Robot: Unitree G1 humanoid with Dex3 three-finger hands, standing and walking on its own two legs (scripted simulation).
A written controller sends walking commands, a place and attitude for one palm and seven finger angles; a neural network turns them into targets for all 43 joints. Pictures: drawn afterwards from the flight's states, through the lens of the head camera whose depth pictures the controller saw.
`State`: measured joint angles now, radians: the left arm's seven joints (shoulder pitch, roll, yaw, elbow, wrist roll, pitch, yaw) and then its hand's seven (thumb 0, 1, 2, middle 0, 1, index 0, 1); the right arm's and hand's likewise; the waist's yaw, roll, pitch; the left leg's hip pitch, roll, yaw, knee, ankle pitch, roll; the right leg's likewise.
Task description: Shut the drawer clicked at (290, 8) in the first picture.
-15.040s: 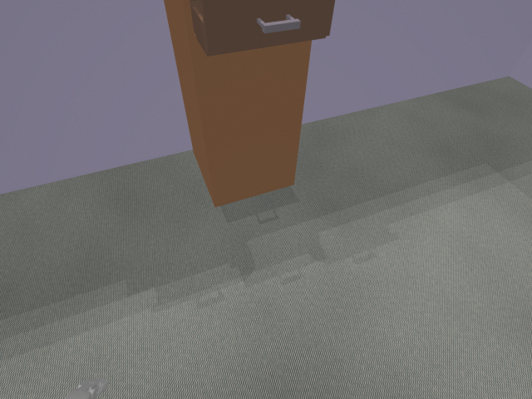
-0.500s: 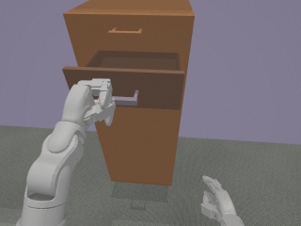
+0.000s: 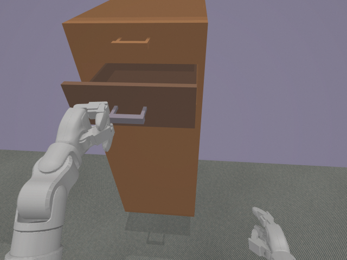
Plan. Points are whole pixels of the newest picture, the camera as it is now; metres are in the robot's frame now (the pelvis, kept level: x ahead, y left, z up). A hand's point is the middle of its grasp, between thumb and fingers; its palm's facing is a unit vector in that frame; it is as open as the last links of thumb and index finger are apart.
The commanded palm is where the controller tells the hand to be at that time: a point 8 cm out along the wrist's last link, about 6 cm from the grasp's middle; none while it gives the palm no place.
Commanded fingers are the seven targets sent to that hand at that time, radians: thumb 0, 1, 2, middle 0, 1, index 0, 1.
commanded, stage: bring the fist close to the handle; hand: left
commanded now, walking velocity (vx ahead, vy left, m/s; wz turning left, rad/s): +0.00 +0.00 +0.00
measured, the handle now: (127, 114) +0.46 +0.20 +0.13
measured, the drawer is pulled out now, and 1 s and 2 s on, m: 0.15 0.15 0.10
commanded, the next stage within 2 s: push the drawer shut in 1.30 s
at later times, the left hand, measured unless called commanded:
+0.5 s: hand (118, 139) +0.32 +0.17 +0.16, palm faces +0.05 -1.00 -0.02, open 3.3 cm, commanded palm +0.30 +0.22 +0.17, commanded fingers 0.00 0.90 0.90 -1.40 -1.60 -1.40 -1.60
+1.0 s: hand (128, 139) +0.36 +0.17 +0.12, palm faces +0.04 -1.00 -0.01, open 3.3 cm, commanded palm +0.34 +0.22 +0.13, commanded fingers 0.00 0.90 0.90 -1.40 -1.60 -1.40 -1.60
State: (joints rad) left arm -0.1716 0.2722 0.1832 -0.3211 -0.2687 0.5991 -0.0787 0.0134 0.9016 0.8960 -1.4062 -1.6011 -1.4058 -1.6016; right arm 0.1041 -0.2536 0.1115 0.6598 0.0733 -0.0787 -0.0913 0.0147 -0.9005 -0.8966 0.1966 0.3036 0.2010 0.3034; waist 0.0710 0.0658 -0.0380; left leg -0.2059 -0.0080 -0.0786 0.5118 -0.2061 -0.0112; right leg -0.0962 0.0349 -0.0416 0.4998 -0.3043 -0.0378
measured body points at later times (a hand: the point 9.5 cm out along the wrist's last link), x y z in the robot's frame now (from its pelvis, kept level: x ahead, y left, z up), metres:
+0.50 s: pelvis +0.04 +0.00 +0.00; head +0.01 -0.02 +0.45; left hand +0.31 +0.23 +0.17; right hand +0.23 -0.23 -0.07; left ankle +0.05 +0.13 -0.73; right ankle -0.01 -0.09 -0.73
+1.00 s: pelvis +0.02 +0.01 -0.01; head +0.02 +0.01 +0.44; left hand +0.36 +0.22 +0.12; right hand +0.18 -0.22 -0.10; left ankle +0.05 +0.13 -0.73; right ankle -0.01 -0.09 -0.73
